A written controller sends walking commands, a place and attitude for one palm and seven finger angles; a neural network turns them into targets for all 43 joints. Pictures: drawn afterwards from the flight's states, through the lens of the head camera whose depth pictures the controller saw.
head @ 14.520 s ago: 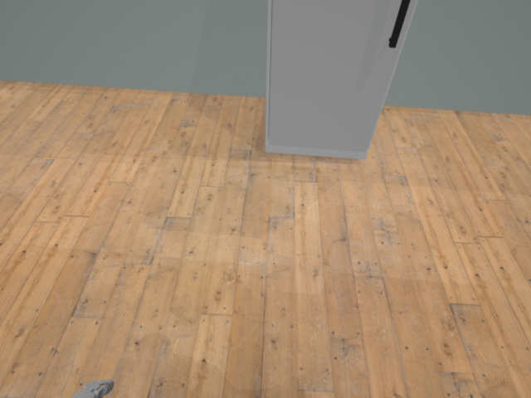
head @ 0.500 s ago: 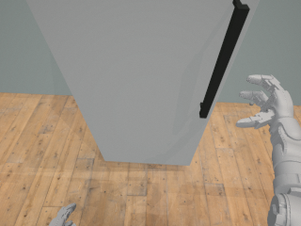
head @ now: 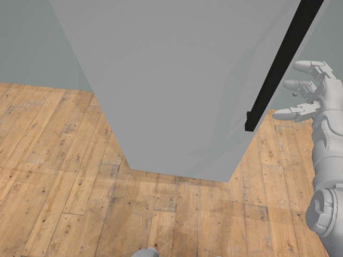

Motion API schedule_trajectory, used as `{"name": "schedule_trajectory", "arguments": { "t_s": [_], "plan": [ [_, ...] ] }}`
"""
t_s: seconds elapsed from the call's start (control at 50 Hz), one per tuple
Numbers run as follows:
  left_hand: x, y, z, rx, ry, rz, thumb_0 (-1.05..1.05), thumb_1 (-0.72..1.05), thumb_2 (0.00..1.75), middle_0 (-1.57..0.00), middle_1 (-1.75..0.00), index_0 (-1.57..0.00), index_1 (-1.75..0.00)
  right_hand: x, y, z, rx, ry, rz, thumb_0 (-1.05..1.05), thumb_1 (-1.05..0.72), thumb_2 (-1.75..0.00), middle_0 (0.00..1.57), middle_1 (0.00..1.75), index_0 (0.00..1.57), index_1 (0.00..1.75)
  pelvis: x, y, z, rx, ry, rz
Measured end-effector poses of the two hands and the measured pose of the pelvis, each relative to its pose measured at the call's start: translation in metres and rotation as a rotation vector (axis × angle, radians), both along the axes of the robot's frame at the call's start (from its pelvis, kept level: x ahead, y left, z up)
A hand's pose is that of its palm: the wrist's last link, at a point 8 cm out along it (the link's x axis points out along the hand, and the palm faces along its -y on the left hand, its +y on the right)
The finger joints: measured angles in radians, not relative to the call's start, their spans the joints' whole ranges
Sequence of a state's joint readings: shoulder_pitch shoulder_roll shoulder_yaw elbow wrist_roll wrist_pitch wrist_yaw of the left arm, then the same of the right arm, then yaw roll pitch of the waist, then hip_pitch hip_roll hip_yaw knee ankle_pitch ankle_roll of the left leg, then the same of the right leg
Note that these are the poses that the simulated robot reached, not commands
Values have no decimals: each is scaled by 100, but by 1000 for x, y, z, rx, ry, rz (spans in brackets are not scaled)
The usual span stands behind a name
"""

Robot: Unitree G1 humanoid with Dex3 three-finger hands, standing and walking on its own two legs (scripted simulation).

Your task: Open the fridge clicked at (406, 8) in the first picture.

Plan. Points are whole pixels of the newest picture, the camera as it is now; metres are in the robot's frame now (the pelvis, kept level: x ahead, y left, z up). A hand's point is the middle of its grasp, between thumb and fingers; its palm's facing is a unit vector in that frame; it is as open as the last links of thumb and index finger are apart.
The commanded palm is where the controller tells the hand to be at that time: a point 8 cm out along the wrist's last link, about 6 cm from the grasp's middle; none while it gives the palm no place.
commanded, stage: move the hooked fingers beside the handle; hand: right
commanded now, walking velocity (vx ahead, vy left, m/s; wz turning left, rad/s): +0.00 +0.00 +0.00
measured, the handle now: (271, 74) +0.52 -0.14 +0.14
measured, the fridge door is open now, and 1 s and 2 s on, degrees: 0 0 0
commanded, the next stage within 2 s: feel for the door with the fingertips in 0.68 s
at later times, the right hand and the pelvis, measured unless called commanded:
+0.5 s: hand (297, 101) +0.46 -0.19 +0.12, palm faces +0.03 +1.00 +0.00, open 14.0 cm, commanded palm +0.44 -0.24 +0.12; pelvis +0.00 +0.01 +0.00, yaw -1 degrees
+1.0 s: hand (289, 99) +0.47 -0.18 +0.11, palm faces -0.01 +1.00 +0.01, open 14.0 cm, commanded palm +0.44 -0.22 +0.11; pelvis +0.00 +0.00 +0.00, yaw -1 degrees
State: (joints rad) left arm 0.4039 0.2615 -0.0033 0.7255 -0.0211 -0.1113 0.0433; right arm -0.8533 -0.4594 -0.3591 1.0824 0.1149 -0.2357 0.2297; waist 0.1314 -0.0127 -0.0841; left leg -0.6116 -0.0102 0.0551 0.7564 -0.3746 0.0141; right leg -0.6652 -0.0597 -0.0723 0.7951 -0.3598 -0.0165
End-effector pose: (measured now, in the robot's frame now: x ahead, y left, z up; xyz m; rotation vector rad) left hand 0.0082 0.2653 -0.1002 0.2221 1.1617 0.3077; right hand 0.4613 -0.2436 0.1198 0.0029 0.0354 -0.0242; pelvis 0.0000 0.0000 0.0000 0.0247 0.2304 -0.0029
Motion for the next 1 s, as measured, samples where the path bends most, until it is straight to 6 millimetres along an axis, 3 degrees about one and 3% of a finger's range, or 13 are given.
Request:
{"name": "schedule_trajectory", "arguments": {
  "t_s": [0.14,0.38,0.5,0.84,1.0],
  "plan": [
    [4,-2,0,-13,-4,5,1,90,89,-20,-30,-20,-30,-6,1,-5,-5,6,4,-1,50,-30,30,120,31,121,3,0,1,1,-6,2],
    [45,1,4,-5,-106,-51,1,90,89,-20,-30,-20,-30,-21,-1,0,-5,2,-2,-1,50,-30,30,120,30,120,2,3,2,1,-32,-15],
    [55,3,5,3,-130,-78,1,90,89,-20,-30,-20,-30,-21,-2,-1,-3,4,-4,-1,50,-30,30,120,30,120,-2,5,1,0,-28,-21],
    [22,5,0,10,-44,-40,1,90,89,-20,-30,-20,-30,-15,-7,-6,3,3,1,-1,50,-30,30,120,30,120,-4,4,-2,5,-8,-18],
    [14,-1,-2,-3,-24,-26,1,90,89,-20,-30,-20,-30,-9,11,-8,7,4,32,-1,50,-30,30,120,30,120,-2,0,-2,7,-4,-15]
  ]
}}
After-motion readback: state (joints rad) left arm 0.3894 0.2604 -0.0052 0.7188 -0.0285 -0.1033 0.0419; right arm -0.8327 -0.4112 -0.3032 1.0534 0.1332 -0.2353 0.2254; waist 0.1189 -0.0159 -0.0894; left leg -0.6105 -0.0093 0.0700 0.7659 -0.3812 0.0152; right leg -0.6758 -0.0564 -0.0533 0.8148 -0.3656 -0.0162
